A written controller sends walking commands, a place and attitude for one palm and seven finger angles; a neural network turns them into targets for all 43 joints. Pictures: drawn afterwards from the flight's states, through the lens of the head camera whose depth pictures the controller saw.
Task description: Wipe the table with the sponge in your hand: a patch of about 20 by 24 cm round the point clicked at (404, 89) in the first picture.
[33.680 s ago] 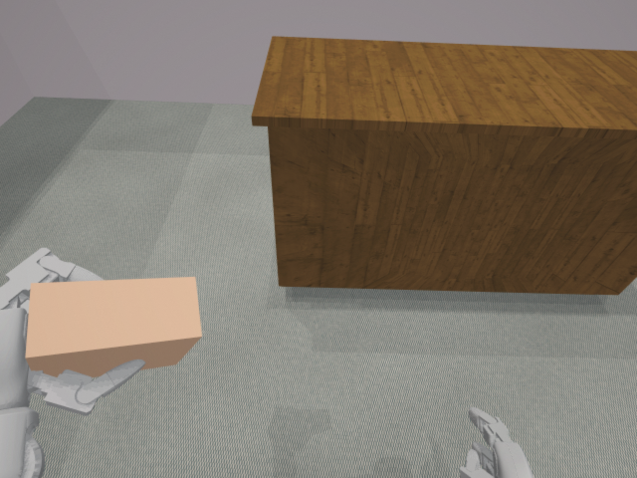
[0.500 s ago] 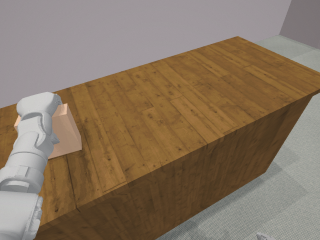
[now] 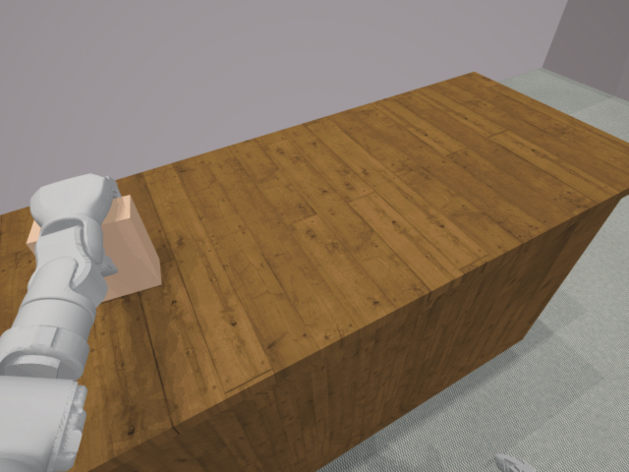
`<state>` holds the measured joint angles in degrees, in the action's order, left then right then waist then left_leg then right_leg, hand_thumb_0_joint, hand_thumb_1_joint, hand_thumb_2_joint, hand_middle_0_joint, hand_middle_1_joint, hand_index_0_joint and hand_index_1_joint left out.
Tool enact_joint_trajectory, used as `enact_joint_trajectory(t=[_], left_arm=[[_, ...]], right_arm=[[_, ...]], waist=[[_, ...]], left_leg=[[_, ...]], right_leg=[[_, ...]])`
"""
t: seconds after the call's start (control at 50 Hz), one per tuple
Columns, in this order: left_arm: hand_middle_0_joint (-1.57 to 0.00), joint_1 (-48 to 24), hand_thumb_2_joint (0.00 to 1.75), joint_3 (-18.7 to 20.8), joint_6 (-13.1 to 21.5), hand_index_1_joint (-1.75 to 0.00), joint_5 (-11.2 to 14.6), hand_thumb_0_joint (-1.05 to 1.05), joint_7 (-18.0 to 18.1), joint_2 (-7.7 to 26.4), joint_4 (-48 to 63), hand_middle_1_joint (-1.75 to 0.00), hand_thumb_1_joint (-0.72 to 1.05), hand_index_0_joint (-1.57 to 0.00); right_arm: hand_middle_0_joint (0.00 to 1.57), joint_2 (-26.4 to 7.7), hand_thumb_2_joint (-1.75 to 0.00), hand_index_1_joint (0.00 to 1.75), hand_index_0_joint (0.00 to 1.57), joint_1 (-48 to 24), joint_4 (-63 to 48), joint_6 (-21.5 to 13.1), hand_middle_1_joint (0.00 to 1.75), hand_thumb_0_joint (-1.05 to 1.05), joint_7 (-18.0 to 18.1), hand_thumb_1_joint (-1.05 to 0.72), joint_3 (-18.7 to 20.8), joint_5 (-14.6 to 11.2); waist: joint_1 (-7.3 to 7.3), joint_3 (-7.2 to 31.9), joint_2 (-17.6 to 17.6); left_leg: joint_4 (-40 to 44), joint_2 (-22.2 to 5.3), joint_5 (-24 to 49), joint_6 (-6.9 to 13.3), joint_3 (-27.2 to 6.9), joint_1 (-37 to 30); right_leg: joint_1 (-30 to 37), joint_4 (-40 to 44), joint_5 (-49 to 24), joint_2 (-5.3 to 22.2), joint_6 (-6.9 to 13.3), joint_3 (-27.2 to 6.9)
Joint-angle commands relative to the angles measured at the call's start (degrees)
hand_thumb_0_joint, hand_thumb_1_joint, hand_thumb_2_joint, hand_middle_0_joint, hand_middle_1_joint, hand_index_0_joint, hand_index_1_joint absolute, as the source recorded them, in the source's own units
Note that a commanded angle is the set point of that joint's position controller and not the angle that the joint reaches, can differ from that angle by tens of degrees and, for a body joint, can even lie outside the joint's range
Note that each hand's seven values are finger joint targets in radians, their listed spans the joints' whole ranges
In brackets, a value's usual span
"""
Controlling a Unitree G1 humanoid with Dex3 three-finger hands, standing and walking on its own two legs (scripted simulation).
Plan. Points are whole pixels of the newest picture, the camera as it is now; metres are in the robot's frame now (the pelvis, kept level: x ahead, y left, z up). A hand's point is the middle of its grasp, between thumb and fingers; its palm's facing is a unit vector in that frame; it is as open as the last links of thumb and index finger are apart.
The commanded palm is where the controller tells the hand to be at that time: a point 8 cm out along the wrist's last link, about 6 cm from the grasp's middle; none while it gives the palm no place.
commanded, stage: slide back across to the first lane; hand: left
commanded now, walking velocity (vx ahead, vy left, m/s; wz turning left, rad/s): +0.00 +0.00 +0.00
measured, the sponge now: (108, 263) +0.38 +0.32 +0.07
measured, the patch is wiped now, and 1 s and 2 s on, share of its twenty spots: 0.95 0.95 0.95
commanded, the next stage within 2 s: wipe back along the first lane in 0.42 s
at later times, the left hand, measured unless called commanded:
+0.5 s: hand (50, 246) +0.36 +0.37 +0.13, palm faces -0.02 -0.04 -1.00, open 10.1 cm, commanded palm +0.33 +0.37 +0.18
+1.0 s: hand (37, 278) +0.31 +0.36 +0.12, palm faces +0.02 -0.02 -1.00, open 10.1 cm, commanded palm +0.28 +0.35 +0.16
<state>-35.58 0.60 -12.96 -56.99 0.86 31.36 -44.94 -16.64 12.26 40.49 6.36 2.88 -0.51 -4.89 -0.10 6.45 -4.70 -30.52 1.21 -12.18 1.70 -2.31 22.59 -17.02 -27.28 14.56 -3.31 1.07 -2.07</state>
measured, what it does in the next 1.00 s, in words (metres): stands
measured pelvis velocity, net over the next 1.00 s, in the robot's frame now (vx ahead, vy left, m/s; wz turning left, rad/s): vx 0.01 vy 0.00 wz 0.04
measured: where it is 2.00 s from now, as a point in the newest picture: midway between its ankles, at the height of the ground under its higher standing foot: outside the picture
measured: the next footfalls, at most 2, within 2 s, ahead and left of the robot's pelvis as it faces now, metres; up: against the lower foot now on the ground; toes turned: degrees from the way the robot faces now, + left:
none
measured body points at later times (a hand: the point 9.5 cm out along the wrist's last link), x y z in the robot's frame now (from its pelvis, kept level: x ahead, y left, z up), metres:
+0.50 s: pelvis +0.02 +0.01 +0.00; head +0.02 +0.00 +0.45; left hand +0.36 +0.37 +0.18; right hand +0.22 -0.21 -0.10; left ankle +0.03 +0.10 -0.74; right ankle -0.01 -0.11 -0.74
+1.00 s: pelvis +0.01 +0.00 +0.00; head +0.00 -0.02 +0.45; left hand +0.30 +0.36 +0.18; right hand +0.22 -0.22 -0.09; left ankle +0.03 +0.10 -0.74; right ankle -0.01 -0.12 -0.74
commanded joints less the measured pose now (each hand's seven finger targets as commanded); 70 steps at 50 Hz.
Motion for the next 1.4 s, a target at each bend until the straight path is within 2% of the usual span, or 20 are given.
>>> enact_joint_trajectory(t=[0.0, 0.24, 0.3, 0.32, 0.44, 0.5, 0.56, 0.6, 0.64, 0.7, 0.74, 0.94, 1.0, 1.02, 1.08, 1.1, 1.14, 1.2, 1.24, 1.38], left_arm=[[-1.2, -18.86, 1.3, 6.81, -3.32, -1.6, -1.95, 0.0, 2.02, 22.84, 12.09, -1.6, 0.1, -1.2], [-1.2, -17.43, 1.3, 1.46, -3.27, -1.6, -2.09, 0.0, -2.63, 16.92, 19.94, -1.6, 0.1, -1.2], [-1.2, -14.84, 1.3, 4.56, -2.6, -1.6, -1.41, 0.0, -2.66, 19.29, 22.79, -1.6, 0.1, -1.2], [-1.2, -14.75, 1.3, 3.21, -2.63, -1.6, -1.48, 0.0, -2.66, 17.84, 22.53, -1.6, 0.1, -1.2], [-1.2, -13.26, 1.3, 7.56, -3.05, -1.6, -2.15, 0.0, -3.01, 23.26, 20.9, -1.6, 0.1, -1.2], [-1.2, -11.73, 1.3, 9.28, -2.01, -1.6, -2.35, 0.0, -3.79, 25.04, 23.53, -1.6, 0.1, -1.2], [-1.2, -3.31, 1.3, 6.51, -1.11, -1.6, -0.25, 0.0, -4.92, 19.24, 26.82, -1.6, 0.1, -1.2], [-1.2, 0.89, 1.3, 8.87, -0.81, -1.6, 1.33, 0.0, -5.39, 20.4, 29.37, -1.6, 0.1, -1.2], [-1.2, 2.16, 1.3, 6.58, -1.1, -1.6, 2.02, 0.0, -5.4, 17.35, 31.6, -1.6, 0.1, -1.2], [-1.2, 3.53, 1.3, 8.74, -1.91, -1.6, 2.44, 0.0, -4.88, 19.59, 33.58, -1.6, 0.1, -1.2], [-1.2, 2.46, 1.3, 5.19, -2.75, -1.6, 1.89, 0.0, -4.65, 16.16, 32.87, -1.6, 0.1, -1.2], [-1.2, 6.08, 1.3, 3.93, -4.6, -1.6, 1.9, 0.0, -4.36, 14.36, 30.9, -1.6, 0.1, -1.2], [-1.2, 7.53, 1.3, 5.58, -4.69, -1.6, 2.17, 0.0, -4.62, 15.95, 30.49, -1.6, 0.1, -1.2], [-1.2, 9.4, 1.3, 3.34, -4.96, -1.6, 2.29, 0.0, -4.82, 13.15, 29.8, -1.6, 0.1, -1.2], [-1.2, 11.8, 1.3, 3.85, -5.04, -1.6, 2.52, 0.0, -5.14, 13.28, 29.65, -1.6, 0.1, -1.2], [-1.2, 11.42, 1.3, 5.69, -4.99, -1.6, 2.84, 0.0, -5.13, 15.36, 29.66, -1.6, 0.1, -1.2], [-1.2, 11.77, 1.3, 3.71, -5.24, -1.6, 2.72, 0.0, -5.3, 13.18, 30.22, -1.6, 0.1, -1.2], [-1.2, 16.1, 1.3, 5.9, -5.21, -1.6, 3.4, 0.0, -5.14, 14.63, 34.29, -1.6, 0.1, -1.2], [-1.2, 18.81, 1.3, 3.18, -5.76, -1.6, 4.24, 0.0, -5.17, 10.6, 36.43, -1.6, 0.1, -1.2], [-1.2, 24.54, 1.3, 3.84, -8.24, -1.6, 6.11, 0.0, -4.58, 9.94, 42.67, -1.6, 0.1, -1.2]], right_arm=[[0.2, -7.69, -0.9, 0.3, 0.2, -9.79, -8.63, -2.88, 0.3, 0.0, 0.22, -0.9, 2.27, 0.06], [0.2, -7.15, -0.9, 0.3, 0.2, -10.17, -9.14, -3.48, 0.3, 0.0, 0.22, -0.9, 1.96, 0.38], [0.2, -7.2, -0.9, 0.3, 0.2, -10.89, -9.65, -3.38, 0.3, 0.0, 0.14, -0.9, 1.79, 0.69], [0.2, -7.05, -0.9, 0.3, 0.2, -10.54, -9.43, -3.27, 0.3, 0.0, 0.08, -0.9, 1.77, 0.77], [0.2, -7.62, -0.9, 0.3, 0.2, -11.0, -8.7, -2.3, 0.3, 0.0, 0.14, -0.9, 1.47, 1.1], [0.2, -7.77, -0.9, 0.3, 0.2, -11.37, -9.29, -2.21, 0.3, 0.0, 0.01, -0.9, 1.51, 1.35], [0.2, -7.22, -0.9, 0.3, 0.2, -11.23, -10.44, -2.39, 0.3, 0.0, -0.63, -0.9, 1.96, 1.22], [0.2, -7.44, -0.9, 0.3, 0.2, -11.82, -10.68, -2.39, 0.3, 0.0, -0.84, -0.9, 1.94, 1.15], [0.2, -7.21, -0.9, 0.3, 0.2, -11.9, -10.87, -2.26, 0.3, 0.0, -1.03, -0.9, 2.07, 1.06], [0.2, -7.47, -0.9, 0.3, 0.2, -13.51, -10.95, -2.26, 0.3, 0.0, -0.86, -0.9, 1.69, 0.98], [0.2, -7.26, -0.9, 0.3, 0.2, -13.4, -10.54, -2.39, 0.3, 0.0, -0.58, -0.9, 1.77, 0.79], [0.2, -6.9, -0.9, 0.3, 0.2, -14.89, -10.39, -3.15, 0.3, 0.0, -0.07, -0.9, 1.33, 0.57], [0.2, -7.16, -0.9, 0.3, 0.2, -15.43, -10.58, -3.14, 0.3, 0.0, -0.08, -0.9, 1.22, 0.65], [0.2, -6.86, -0.9, 0.3, 0.2, -15.29, -11.01, -3.08, 0.3, 0.0, -0.09, -0.9, 1.25, 0.76], [0.2, -6.89, -0.9, 0.3, 0.2, -15.74, -11.01, -2.87, 0.3, 0.0, -0.27, -0.9, 1.14, 0.69], [0.2, -7.16, -0.9, 0.3, 0.2, -15.77, -10.88, -2.88, 0.3, 0.0, -0.21, -0.9, 1.02, 0.68], [0.2, -6.84, -0.9, 0.3, 0.2, -15.72, -11.17, -2.87, 0.3, 0.0, -0.34, -0.9, 1.02, 0.58], [0.2, -6.8, -0.9, 0.3, 0.2, -16.73, -11.77, -3.16, 0.3, 0.0, -0.8, -0.9, 1.06, 0.72], [0.2, -6.32, -0.9, 0.3, 0.2, -16.94, -12.4, -3.23, 0.3, 0.0, -1.03, -0.9, 1.08, 0.62], [0.2, -6.15, -0.9, 0.3, 0.2, -18.72, -12.67, -3.77, 0.3, 0.0, -1.27, -0.9, 1.02, 0.61]], waist=[[-3.28, 12.01, 0.09], [-1.54, 11.77, -1.69], [-2.78, 13.53, -1.82], [-2.27, 13.28, -1.32], [-2.79, 11.96, 0.36], [-3.56, 14.18, -2.5], [-3.09, 14.86, -0.45], [-3.58, 14.46, -0.07], [-2.77, 12.33, 1.47], [-3.51, 9.67, 0.66], [-2.52, 8.15, 0.77], [-3.03, 6.01, 1.66], [-3.57, 5.65, 2.51], [-3.44, 5.29, 2.94], [-3.56, 4.24, 3.51], [-3.78, 3.92, 3.51], [-3.42, 3.73, 3.59], [-4.67, 5.64, 0.72], [-4.31, 5.21, 2.75], [-5.06, 4.58, 3.83]], left_leg=[[5.12, 0.51, 7.89, 1.52, -0.88, -9.8], [5.15, -0.26, 13.47, 1.13, -3.27, -17.11], [5.16, -0.22, 16.43, 0.91, -3.71, -17.76], [4.8, -0.26, 17.61, 0.83, -3.59, -17.97], [5.01, 0.32, 17.63, 0.97, -2.74, -15.73], [4.52, 0.45, 20.84, 0.99, -2.67, -17.03], [2.9, 0.31, 24.77, 1.32, -2.58, -18.49], [2.94, 0.1, 25.72, 1.47, -2.78, -18.48], [2.94, 0.06, 23.87, 1.63, -2.56, -17.94], [4.1, 0.29, 18.84, 1.7, -2.57, -15.89], [4.34, 0.35, 16.19, 1.63, -2.58, -15.56], [5.68, 0.47, 7.94, 1.48, -2.79, -13.43], [5.48, 0.56, 7.51, 1.58, -2.65, -12.7], [5.19, 0.75, 7.46, 1.66, -2.18, -12.29], [4.83, 0.85, 6.84, 1.55, -1.97, -11.53], [5.26, 0.64, 5.99, 1.56, -2.29, -11.18], [4.67, 0.84, 6.82, 1.53, -1.94, -11.15], [4.32, 0.8, 8.85, 1.48, -2.21, -11.9], [4.04, 0.73, 9.09, 1.54, -2.05, -11.9], [3.9, 0.64, 9.54, 1.4, -2.15, -11.78]], right_leg=[[3.66, 5.11, -7.29, 0.57, 2.96, 1.32], [1.79, 5.56, -9.66, 0.21, 3.7, 3.2], [3.8, 5.55, -11.66, 0.25, 4.02, 2.93], [3.83, 5.24, -12.48, 0.22, 3.9, 3.45], [6.12, 5.83, -14.37, 0.54, 3.77, 3.07], [7.73, 5.39, -17.23, 0.76, 4.13, 2.48], [8.19, 5.03, -21.44, 0.91, 3.43, 2.8], [8.66, 5.0, -22.43, 0.9, 3.45, 2.4], [7.32, 5.28, -21.46, 0.84, 2.97, 2.91], [7.18, 5.53, -18.06, 0.79, 3.35, 2.31], [5.5, 5.88, -15.07, 0.67, 3.18, 2.91], [4.9, 6.45, -7.55, 0.59, 3.34, 2.66], [5.5, 6.46, -7.99, 0.66, 3.47, 1.74], [5.65, 6.31, -7.94, 0.64, 3.2, 2.45], [5.35, 6.44, -8.11, 0.81, 2.96, 1.93], [5.22, 6.52, -7.33, 0.81, 3.2, 1.34], [5.25, 6.25, -8.53, 0.8, 2.96, 1.91], [6.85, 5.3, -10.69, 0.85, 3.42, 1.06], [6.58, 5.21, -11.08, 0.8, 2.91, 1.97], [7.17, 4.63, -12.31, 0.77, 2.7, 1.73]])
